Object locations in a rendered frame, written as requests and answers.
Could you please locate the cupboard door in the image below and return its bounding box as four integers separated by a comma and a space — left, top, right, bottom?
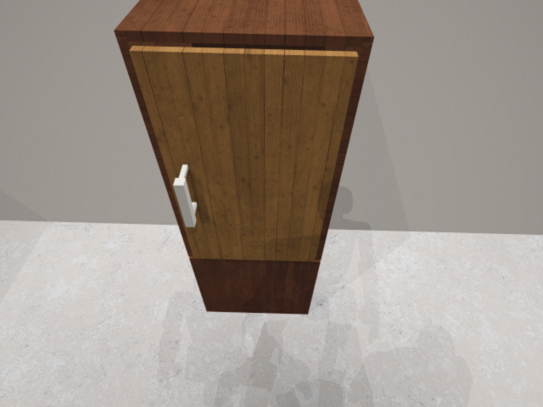
129, 46, 358, 262

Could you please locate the handle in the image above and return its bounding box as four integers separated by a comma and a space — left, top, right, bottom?
173, 164, 197, 227

